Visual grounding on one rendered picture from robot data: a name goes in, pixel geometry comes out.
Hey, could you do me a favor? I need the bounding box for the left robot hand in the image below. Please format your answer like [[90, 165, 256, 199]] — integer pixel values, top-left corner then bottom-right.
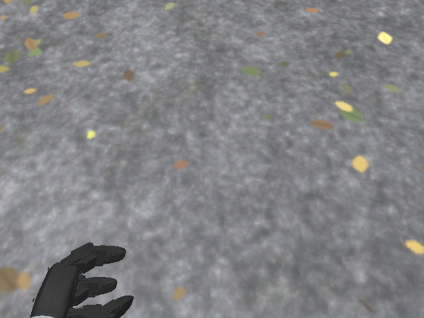
[[30, 242, 134, 318]]

